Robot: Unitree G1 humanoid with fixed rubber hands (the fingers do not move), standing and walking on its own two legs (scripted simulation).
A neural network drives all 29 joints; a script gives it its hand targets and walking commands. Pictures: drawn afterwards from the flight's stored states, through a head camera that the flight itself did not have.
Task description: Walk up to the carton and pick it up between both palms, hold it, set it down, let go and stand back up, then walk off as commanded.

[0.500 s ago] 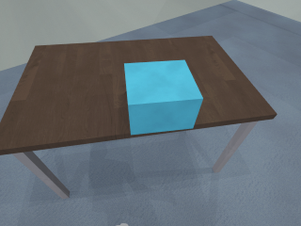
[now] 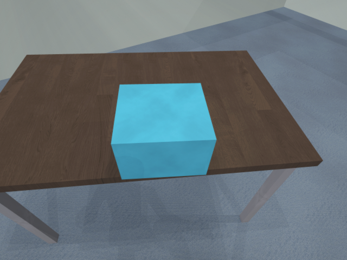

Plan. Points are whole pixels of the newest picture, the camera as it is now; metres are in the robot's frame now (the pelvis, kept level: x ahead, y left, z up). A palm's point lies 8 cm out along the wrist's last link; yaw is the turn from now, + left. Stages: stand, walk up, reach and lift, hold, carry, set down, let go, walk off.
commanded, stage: walk up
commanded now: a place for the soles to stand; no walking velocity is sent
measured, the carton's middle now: (162, 129) +0.49 +0.06 +0.01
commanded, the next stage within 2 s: none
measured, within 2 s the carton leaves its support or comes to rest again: neither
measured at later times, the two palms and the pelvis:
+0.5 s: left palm out of the picture +0.10 +0.31 -0.08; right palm (328, 256) +0.19 -0.34 -0.06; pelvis +0.07 -0.03 +0.01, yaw +7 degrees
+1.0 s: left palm out of the picture +0.08 +0.30 -0.07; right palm (319, 249) +0.20 -0.34 -0.08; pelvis +0.07 -0.04 +0.01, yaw +10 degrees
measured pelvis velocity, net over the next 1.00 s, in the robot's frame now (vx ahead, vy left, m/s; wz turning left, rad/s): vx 0.07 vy -0.04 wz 0.18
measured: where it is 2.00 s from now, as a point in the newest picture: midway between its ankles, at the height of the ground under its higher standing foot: outside the picture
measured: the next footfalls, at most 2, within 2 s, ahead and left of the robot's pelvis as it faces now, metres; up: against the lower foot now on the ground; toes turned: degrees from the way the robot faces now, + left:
left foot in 0.34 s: +0.18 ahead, +0.09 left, +0.00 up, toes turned +5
right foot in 0.58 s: +0.14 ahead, -0.14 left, +0.00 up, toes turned +10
